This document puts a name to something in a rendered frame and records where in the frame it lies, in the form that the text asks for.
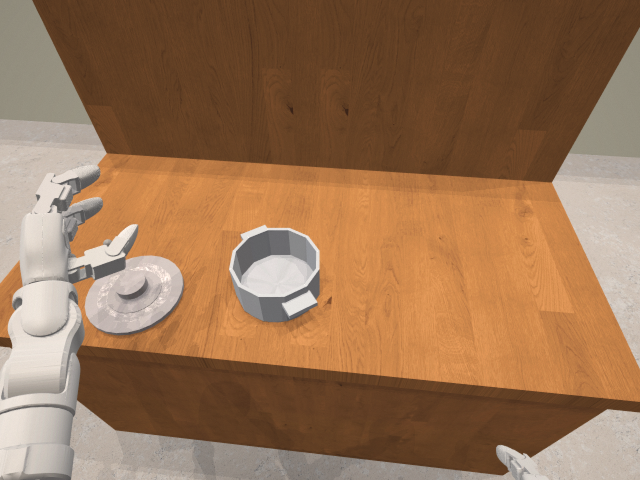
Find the robot left forearm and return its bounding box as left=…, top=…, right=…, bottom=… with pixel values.
left=0, top=280, right=85, bottom=480

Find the right robot hand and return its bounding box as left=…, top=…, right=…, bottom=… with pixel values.
left=496, top=445, right=549, bottom=480

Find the pot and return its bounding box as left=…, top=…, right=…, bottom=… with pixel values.
left=229, top=225, right=320, bottom=322

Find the knob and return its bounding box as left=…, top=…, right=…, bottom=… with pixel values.
left=114, top=271, right=148, bottom=300

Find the table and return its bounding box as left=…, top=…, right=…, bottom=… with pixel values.
left=0, top=0, right=640, bottom=475

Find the left robot hand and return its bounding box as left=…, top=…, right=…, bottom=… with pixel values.
left=20, top=165, right=138, bottom=286

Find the lid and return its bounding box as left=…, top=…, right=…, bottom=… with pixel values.
left=85, top=256, right=184, bottom=335

